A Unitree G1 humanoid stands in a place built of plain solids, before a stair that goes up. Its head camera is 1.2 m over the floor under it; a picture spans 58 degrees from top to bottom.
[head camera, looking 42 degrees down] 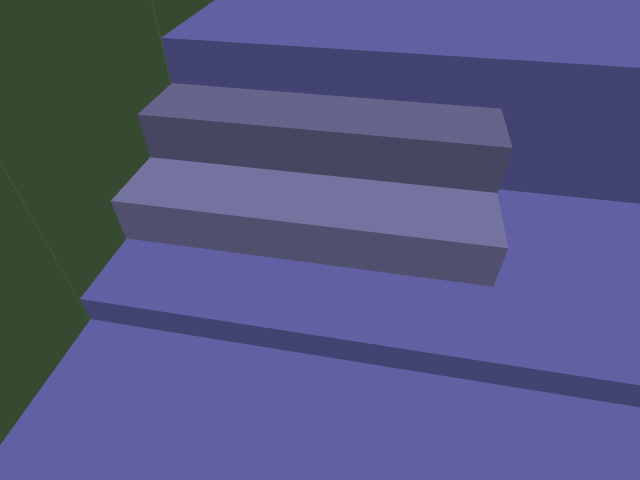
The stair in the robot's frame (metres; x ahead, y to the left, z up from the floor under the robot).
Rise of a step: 0.18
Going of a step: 0.30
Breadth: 1.34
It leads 10 degrees to the right of straight ahead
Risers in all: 4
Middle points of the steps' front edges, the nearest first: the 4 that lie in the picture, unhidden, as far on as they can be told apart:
0.80 0.13 0.11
1.10 0.08 0.29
1.39 0.02 0.47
1.68 -0.03 0.65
